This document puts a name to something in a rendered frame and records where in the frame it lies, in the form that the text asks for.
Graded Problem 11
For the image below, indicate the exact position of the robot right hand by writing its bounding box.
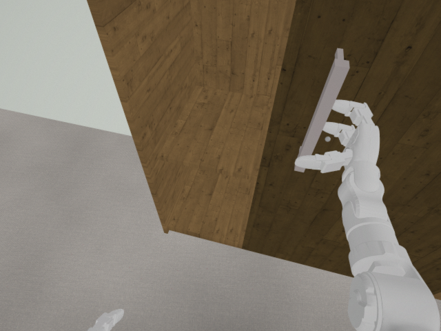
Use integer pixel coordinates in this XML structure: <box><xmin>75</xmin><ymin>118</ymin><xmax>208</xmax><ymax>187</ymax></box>
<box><xmin>295</xmin><ymin>99</ymin><xmax>380</xmax><ymax>173</ymax></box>

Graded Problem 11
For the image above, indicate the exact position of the right robot forearm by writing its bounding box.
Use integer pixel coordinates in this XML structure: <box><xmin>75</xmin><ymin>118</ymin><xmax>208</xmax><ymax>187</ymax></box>
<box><xmin>338</xmin><ymin>161</ymin><xmax>440</xmax><ymax>331</ymax></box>

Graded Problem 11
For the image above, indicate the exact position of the wardrobe door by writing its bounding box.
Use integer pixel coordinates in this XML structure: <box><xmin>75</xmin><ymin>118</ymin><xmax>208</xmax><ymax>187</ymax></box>
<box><xmin>242</xmin><ymin>0</ymin><xmax>441</xmax><ymax>295</ymax></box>

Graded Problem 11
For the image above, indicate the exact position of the handle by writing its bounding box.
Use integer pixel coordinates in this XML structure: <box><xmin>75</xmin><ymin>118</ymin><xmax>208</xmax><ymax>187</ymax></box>
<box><xmin>294</xmin><ymin>48</ymin><xmax>350</xmax><ymax>172</ymax></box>

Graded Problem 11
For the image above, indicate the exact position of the robot left hand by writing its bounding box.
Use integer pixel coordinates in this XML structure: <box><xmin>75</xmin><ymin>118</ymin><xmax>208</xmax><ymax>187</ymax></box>
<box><xmin>87</xmin><ymin>309</ymin><xmax>124</xmax><ymax>331</ymax></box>

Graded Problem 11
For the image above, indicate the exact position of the robot right upper arm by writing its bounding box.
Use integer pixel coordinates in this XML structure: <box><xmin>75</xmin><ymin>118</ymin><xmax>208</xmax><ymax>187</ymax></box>
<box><xmin>347</xmin><ymin>271</ymin><xmax>438</xmax><ymax>331</ymax></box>

